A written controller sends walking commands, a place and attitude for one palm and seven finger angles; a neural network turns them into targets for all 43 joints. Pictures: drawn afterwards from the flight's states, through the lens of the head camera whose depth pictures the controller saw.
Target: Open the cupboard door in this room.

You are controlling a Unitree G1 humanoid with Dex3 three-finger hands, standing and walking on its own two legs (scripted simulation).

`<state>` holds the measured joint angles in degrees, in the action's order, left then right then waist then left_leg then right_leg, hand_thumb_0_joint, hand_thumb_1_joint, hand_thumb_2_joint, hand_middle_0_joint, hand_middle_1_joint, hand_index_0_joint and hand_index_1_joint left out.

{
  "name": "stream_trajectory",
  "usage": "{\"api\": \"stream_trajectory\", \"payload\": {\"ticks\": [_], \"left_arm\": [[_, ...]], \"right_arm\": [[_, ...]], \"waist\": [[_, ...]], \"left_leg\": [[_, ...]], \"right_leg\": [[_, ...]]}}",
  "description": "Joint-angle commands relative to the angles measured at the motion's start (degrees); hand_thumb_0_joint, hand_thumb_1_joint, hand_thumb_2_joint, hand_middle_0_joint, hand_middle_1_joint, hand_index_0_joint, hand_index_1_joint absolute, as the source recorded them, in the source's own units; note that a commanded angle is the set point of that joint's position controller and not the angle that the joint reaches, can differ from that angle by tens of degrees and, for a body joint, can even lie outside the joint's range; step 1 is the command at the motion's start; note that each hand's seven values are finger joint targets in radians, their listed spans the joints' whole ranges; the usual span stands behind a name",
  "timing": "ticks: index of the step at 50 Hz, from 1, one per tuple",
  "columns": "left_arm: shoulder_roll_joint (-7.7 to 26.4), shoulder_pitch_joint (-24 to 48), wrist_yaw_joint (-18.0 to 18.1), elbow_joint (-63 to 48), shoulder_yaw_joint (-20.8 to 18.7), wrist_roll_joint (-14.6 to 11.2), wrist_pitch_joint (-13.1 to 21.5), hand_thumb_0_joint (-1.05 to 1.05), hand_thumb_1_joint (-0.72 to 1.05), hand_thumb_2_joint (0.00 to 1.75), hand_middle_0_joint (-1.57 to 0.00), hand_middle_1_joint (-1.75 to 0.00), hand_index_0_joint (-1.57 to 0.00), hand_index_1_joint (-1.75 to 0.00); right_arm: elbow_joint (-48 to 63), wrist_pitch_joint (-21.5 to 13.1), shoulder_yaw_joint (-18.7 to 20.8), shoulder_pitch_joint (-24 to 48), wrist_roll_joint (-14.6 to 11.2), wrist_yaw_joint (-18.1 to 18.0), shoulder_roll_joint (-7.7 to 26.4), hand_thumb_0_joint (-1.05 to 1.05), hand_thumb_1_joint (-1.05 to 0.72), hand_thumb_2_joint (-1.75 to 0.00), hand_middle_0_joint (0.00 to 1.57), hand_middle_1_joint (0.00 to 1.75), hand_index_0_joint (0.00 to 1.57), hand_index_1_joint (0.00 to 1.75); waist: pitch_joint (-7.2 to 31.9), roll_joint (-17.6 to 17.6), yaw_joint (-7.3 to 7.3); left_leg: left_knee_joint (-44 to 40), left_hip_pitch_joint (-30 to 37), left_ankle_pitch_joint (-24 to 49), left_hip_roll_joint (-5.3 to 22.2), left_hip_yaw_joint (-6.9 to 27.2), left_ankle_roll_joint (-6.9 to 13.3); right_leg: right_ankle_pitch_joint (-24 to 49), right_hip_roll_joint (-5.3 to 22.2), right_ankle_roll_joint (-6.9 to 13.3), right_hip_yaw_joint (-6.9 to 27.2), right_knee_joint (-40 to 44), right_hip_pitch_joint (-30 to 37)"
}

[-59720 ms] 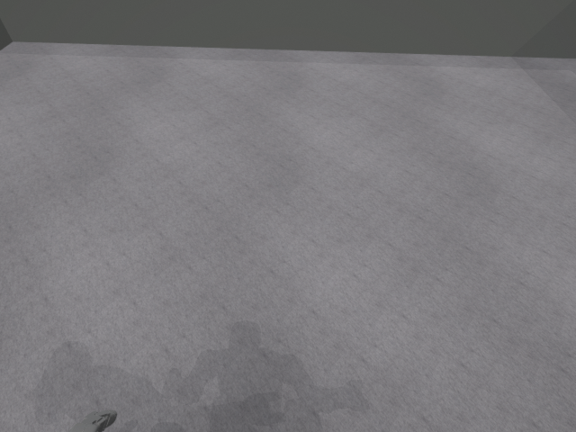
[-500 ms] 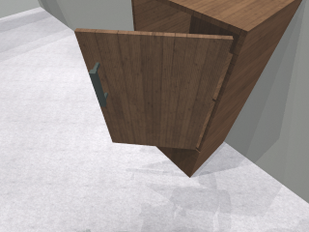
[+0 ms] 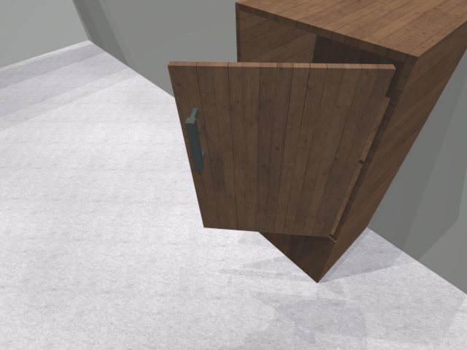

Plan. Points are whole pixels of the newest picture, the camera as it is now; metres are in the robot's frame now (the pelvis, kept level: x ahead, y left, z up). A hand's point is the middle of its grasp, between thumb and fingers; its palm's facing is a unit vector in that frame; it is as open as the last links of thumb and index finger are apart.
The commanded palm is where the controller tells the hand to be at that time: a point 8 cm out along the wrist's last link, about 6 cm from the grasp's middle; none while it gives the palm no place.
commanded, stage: come to a stop and stand still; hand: left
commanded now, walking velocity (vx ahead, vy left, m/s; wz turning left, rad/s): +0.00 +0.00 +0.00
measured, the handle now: (197, 141) +0.54 +0.13 +0.05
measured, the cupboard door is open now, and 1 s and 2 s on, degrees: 41 41 41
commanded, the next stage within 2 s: look again from close up in 1.40 s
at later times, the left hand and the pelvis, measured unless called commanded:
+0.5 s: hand out of the picture +0.07 +0.16 -0.16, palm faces -0.02 -0.98 -0.22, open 7.3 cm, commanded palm none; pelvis +0.03 -0.02 +0.01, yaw -1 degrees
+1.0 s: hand out of the picture +0.06 +0.12 -0.16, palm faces +0.01 -0.98 -0.21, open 7.3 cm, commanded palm none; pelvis +0.05 -0.05 +0.01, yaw +0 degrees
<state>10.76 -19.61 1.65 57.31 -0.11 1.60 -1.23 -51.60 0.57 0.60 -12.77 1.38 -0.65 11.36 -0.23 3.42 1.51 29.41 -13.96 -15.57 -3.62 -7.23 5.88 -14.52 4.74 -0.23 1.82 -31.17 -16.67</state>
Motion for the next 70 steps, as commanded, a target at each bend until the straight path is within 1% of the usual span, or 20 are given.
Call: {"api": "stream_trajectory", "payload": {"ticks": [1,5,9,11,13,16,18,23,24,30,32,40,42,44,51,58,59,64,68,70], "left_arm": [[5.37,0.15,0.02,-2.97,-0.69,-0.16,1.78,0.0,0.9,0.9,-0.2,-0.3,-0.2,-0.3],[5.33,-0.07,0.08,-1.54,-0.54,-0.27,2.0,0.0,0.9,0.9,-0.2,-0.3,-0.2,-0.3],[5.37,0.0,0.23,-0.19,-0.35,-0.48,2.09,0.0,0.9,0.9,-0.2,-0.3,-0.2,-0.3],[5.18,0.1,0.3,0.4,-0.3,-0.64,2.02,0.0,0.9,0.9,-0.2,-0.3,-0.2,-0.3],[5.11,0.33,0.34,0.88,-0.24,-0.72,1.9,0.0,0.9,0.9,-0.2,-0.3,-0.2,-0.3],[4.97,0.9,0.42,1.26,-0.26,-0.71,1.83,0.0,0.9,0.9,-0.2,-0.3,-0.2,-0.3],[4.72,1.3,0.44,1.73,-0.28,-0.75,1.66,0.0,0.9,0.9,-0.2,-0.3,-0.2,-0.3],[4.77,1.93,0.43,2.02,-0.35,-0.79,1.67,0.0,0.9,0.9,-0.2,-0.3,-0.2,-0.3],[4.83,2.04,0.5,1.96,-0.37,-0.71,1.74,0.0,0.9,0.9,-0.2,-0.3,-0.2,-0.3],[4.59,2.45,0.65,2.12,-0.5,-0.82,2.01,0.0,0.9,0.9,-0.2,-0.3,-0.2,-0.3],[4.7,2.53,0.67,2.2,-0.49,-0.86,2.07,0.0,0.9,0.9,-0.2,-0.3,-0.2,-0.3],[4.62,2.23,0.72,2.7,-0.4,-0.79,2.28,0.0,0.9,0.9,-0.2,-0.3,-0.2,-0.3],[4.58,2.08,0.7,2.9,-0.44,-0.84,2.39,0.0,0.9,0.9,-0.2,-0.3,-0.2,-0.3],[4.44,1.85,0.72,3.03,-0.41,-0.79,2.39,0.0,0.9,0.9,-0.2,-0.3,-0.2,-0.3],[4.87,1.16,0.67,3.42,-0.38,-0.88,2.78,0.0,0.9,0.9,-0.2,-0.3,-0.2,-0.3],[4.8,0.88,0.67,3.74,-0.42,-0.94,2.95,0.0,0.9,0.9,-0.2,-0.3,-0.2,-0.3],[4.75,0.85,0.7,3.75,-0.42,-0.84,2.95,0.0,0.9,0.9,-0.2,-0.3,-0.2,-0.3],[4.5,0.66,0.65,3.88,-0.34,-0.93,2.89,0.0,0.9,0.9,-0.2,-0.3,-0.2,-0.3],[4.64,0.68,0.66,3.82,-0.4,-1.04,3.04,0.0,0.9,0.9,-0.2,-0.3,-0.2,-0.3],[4.46,0.69,0.67,3.85,-0.36,-1.01,2.92,0.0,0.9,0.9,-0.2,-0.3,-0.2,-0.3]], "right_arm": [[1.99,-2.07,1.45,-2.1,-0.29,-0.15,7.12,0.0,-0.9,-0.9,0.2,0.3,0.2,0.3],[-0.1,-2.68,0.98,-2.68,-0.36,-0.41,6.58,0.0,-0.9,-0.9,0.2,0.3,0.2,0.3],[-2.29,-3.02,0.56,-3.65,-0.53,-0.7,6.18,0.0,-0.9,-0.9,0.2,0.3,0.2,0.3],[-3.37,-3.06,0.34,-4.05,-0.52,-0.85,6.13,0.0,-0.9,-0.9,0.2,0.3,0.2,0.3],[-4.36,-3.09,0.28,-4.28,-0.57,-0.91,6.05,0.0,-0.9,-0.9,0.2,0.3,0.2,0.3],[-5.47,-3.07,0.2,-4.82,-0.57,-1.01,5.73,0.0,-0.9,-0.9,0.2,0.3,0.2,0.3],[-6.37,-2.99,0.19,-4.99,-0.53,-1.06,5.46,0.0,-0.9,-0.9,0.2,0.3,0.2,0.3],[-7.49,-3.01,0.19,-5.53,-0.55,-1.14,4.97,0.0,-0.9,-0.9,0.2,0.3,0.2,0.3],[-7.71,-2.98,0.27,-5.52,-0.57,-1.15,4.76,0.0,-0.9,-0.9,0.2,0.3,0.2,0.3],[-8.78,-3.11,0.25,-5.91,-0.61,-1.33,4.36,0.0,-0.9,-0.9,0.2,0.3,0.2,0.3],[-9.07,-3.05,0.26,-5.95,-0.63,-1.35,4.2,0.0,-0.9,-0.9,0.2,0.3,0.2,0.3],[-10.16,-2.74,0.2,-5.09,-0.71,-1.35,3.49,0.0,-0.9,-0.9,0.2,0.3,0.2,0.3],[-10.24,-2.8,0.2,-5.26,-0.69,-1.4,3.61,0.0,-0.9,-0.9,0.2,0.3,0.2,0.3],[-10.42,-2.67,0.2,-4.81,-0.71,-1.44,3.19,0.0,-0.9,-0.9,0.2,0.3,0.2,0.3],[-10.91,-2.67,0.16,-4.41,-0.79,-1.43,3.38,0.0,-0.9,-0.9,0.2,0.3,0.2,0.3],[-11.52,-2.61,0.13,-4.7,-0.74,-1.5,3.09,0.0,-0.9,-0.9,0.2,0.3,0.2,0.3],[-11.68,-2.55,0.18,-4.62,-0.82,-1.54,2.76,0.0,-0.9,-0.9,0.2,0.3,0.2,0.3],[-11.92,-2.43,0.1,-4.73,-0.79,-1.55,2.51,0.0,-0.9,-0.9,0.2,0.3,0.2,0.3],[-12.12,-2.55,0.12,-5.25,-0.73,-1.59,2.86,0.0,-0.9,-0.9,0.2,0.3,0.2,0.3],[-12.29,-2.52,0.05,-5.31,-0.76,-1.6,2.62,0.0,-0.9,-0.9,0.2,0.3,0.2,0.3]], "waist": [[-1.3,-4.39,-1.49],[-1.02,-2.67,-1.44],[-0.56,-3.17,-1.29],[-0.67,-3.33,-1.35],[-0.9,-2.41,-1.27],[-1.56,-3.24,-1.28],[-2.24,-1.71,-1.23],[-1.99,-2.4,-1.21],[-2.57,-3.36,-1.15],[-0.75,-3.66,-1.45],[-0.64,-4.57,-1.49],[-2.19,-4.63,-1.57],[-1.03,-4.6,-1.62],[-2.26,-4.56,-1.59],[-0.98,-4.96,-1.54],[-0.83,-4.66,-1.44],[-1.96,-4.8,-1.42],[-2.73,-4.42,-1.32],[-1.18,-4.25,-1.44],[-2.39,-3.96,-1.26]], "left_leg": [[-14.26,-0.8,-5.86,10.5,13.95,-2.27],[-13.76,1.3,2.12,10.32,12.74,-2.72],[-11.83,3.26,11.08,10.09,11.05,-2.82],[-11.54,3.87,12.93,10.05,10.45,-3.0],[-11.6,3.9,12.64,10.06,10.28,-2.99],[-11.2,3.5,12.74,9.98,9.86,-2.96],[-11.75,3.15,11.39,10.03,9.8,-3.03],[-10.95,3.5,12.14,9.96,9.23,-3.03],[-10.36,3.28,12.54,9.86,9.05,-2.96],[-9.04,5.41,16.79,9.82,8.24,-3.22],[-8.73,5.8,16.59,9.83,8.18,-3.3],[-8.66,5.88,14.22,9.69,7.63,-3.65],[-8.64,6.65,14.66,9.78,7.64,-3.7],[-8.78,6.32,13.67,9.77,7.46,-3.75],[-8.2,6.81,13.14,9.56,7.21,-4.19],[-8.51,6.87,13.0,9.75,7.0,-4.47],[-8.44,6.32,12.53,9.68,6.88,-4.51],[-8.91,6.04,11.18,9.72,6.95,-4.61],[-8.82,6.65,12.52,9.84,7.18,-4.72],[-9.25,5.95,11.64,9.8,7.1,-4.71]], "right_leg": [[1.0,-0.61,2.26,1.64,3.59,-0.41],[4.09,-0.1,2.13,1.66,3.88,0.43],[6.54,0.55,1.88,1.83,4.37,1.98],[7.08,0.62,1.73,1.88,4.39,2.44],[6.59,0.71,1.64,1.73,4.57,2.85],[7.52,0.82,1.64,1.78,4.82,3.53],[6.66,0.59,1.61,1.56,4.98,3.59],[8.15,0.73,1.65,1.51,5.23,4.44],[9.0,0.78,1.7,1.64,5.33,4.51],[13.04,1.08,1.85,1.87,5.0,5.31],[13.58,1.14,1.9,1.92,5.06,5.39],[14.95,1.27,2.24,2.69,6.47,4.95],[15.4,1.19,2.29,2.76,6.48,5.45],[15.23,1.17,2.4,2.86,7.14,5.04],[18.03,1.57,2.68,3.4,7.88,6.33],[18.84,1.62,2.88,3.31,8.52,7.11],[18.82,1.55,2.84,3.09,8.84,6.92],[16.75,1.4,2.84,3.17,9.67,6.49],[18.19,1.49,2.93,3.11,9.42,7.48],[16.78,1.37,2.84,3.02,9.7,7.08]]}}
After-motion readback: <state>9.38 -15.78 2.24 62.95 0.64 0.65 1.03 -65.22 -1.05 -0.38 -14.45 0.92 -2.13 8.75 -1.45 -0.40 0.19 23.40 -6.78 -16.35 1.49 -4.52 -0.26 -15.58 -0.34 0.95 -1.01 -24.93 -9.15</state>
